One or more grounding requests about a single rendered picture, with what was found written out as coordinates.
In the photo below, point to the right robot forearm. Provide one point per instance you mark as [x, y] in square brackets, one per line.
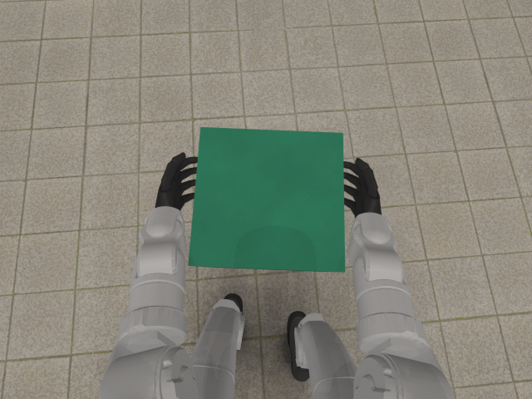
[387, 321]

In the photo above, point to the carton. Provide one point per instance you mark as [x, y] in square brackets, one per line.
[267, 199]

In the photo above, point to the robot right thigh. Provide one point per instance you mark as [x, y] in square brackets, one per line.
[331, 368]

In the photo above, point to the left robot shin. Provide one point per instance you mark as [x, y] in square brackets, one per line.
[226, 303]

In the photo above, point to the robot left hand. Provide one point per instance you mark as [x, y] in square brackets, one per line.
[171, 189]

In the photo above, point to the right robot upper arm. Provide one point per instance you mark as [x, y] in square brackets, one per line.
[386, 376]

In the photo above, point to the left robot upper arm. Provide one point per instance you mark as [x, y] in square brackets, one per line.
[160, 373]

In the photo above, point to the left robot forearm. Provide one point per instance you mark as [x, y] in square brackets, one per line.
[155, 315]

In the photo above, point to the robot right hand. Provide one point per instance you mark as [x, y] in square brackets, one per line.
[366, 196]

